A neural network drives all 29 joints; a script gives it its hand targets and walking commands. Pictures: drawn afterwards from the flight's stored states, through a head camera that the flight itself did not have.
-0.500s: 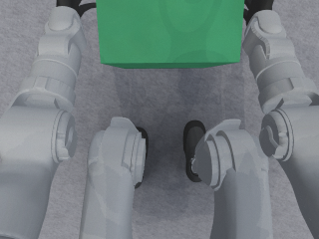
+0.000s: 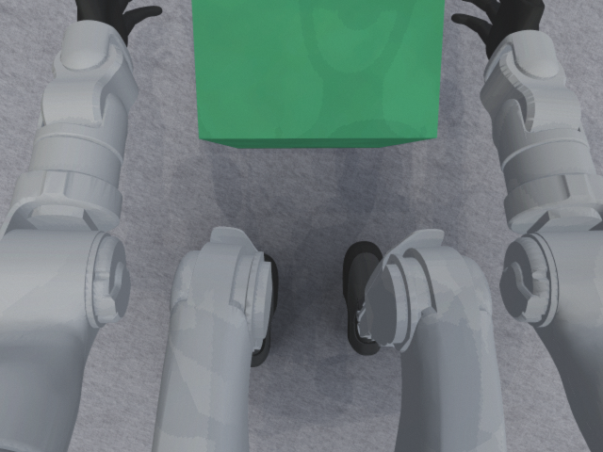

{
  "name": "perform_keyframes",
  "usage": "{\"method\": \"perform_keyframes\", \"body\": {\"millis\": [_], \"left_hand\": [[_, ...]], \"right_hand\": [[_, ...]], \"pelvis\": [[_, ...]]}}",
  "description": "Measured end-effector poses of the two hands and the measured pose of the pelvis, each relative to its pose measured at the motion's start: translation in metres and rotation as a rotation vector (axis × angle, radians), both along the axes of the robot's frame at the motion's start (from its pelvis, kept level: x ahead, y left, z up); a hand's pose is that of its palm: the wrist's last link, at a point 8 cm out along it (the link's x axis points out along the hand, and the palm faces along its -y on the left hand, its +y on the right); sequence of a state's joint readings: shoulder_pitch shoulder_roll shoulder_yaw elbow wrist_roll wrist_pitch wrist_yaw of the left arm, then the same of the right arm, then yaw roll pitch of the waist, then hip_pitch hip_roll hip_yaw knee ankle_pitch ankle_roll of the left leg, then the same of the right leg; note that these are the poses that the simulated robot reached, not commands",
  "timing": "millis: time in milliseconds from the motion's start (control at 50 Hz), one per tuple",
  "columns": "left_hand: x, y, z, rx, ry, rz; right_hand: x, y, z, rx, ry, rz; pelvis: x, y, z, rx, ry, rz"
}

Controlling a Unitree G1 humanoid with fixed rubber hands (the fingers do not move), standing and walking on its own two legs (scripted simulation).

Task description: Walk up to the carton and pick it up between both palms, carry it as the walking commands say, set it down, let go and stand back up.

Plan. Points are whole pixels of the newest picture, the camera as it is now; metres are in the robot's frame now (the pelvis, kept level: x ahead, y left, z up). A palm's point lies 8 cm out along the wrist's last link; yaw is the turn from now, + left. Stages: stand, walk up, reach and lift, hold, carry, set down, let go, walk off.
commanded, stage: set down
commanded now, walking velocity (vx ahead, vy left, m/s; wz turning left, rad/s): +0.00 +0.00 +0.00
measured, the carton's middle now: (312, 46) +0.55 +0.00 -0.25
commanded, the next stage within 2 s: let go in 1.16 s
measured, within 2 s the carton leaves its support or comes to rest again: neither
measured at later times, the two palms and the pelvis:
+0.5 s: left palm out of the picture +0.54 +0.22 +0.02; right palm out of the picture +0.53 -0.20 +0.02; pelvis +0.01 +0.00 +0.12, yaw -1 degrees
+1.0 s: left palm out of the picture +0.53 +0.23 +0.17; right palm out of the picture +0.53 -0.20 +0.17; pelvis +0.04 +0.00 +0.26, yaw +0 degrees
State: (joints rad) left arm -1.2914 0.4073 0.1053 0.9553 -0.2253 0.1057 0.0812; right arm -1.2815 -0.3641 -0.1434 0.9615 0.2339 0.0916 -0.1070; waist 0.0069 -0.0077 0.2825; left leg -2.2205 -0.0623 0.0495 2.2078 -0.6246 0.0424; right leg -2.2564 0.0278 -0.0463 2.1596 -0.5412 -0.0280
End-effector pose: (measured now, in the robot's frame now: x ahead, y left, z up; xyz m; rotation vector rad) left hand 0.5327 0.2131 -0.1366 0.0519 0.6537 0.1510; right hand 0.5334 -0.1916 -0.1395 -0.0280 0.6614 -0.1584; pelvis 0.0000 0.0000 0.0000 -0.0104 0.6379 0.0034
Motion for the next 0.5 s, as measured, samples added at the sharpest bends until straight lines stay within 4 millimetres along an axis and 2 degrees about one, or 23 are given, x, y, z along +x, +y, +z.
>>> {"method": "perform_keyframes", "body": {"millis": [240,500], "left_hand": [[0.003,0.001,0.079,-0.002,-0.006,-0.006],[0.003,0.009,0.156,-0.003,-0.016,-0.015]], "right_hand": [[-0.002,-0.009,0.080,0.002,-0.006,-0.023],[0.001,-0.010,0.156,0.003,-0.018,-0.002]], "pelvis": [[0.004,0.002,0.057,-0.004,0.100,-0.005],[0.011,0.000,0.123,-0.003,0.157,-0.006]]}}
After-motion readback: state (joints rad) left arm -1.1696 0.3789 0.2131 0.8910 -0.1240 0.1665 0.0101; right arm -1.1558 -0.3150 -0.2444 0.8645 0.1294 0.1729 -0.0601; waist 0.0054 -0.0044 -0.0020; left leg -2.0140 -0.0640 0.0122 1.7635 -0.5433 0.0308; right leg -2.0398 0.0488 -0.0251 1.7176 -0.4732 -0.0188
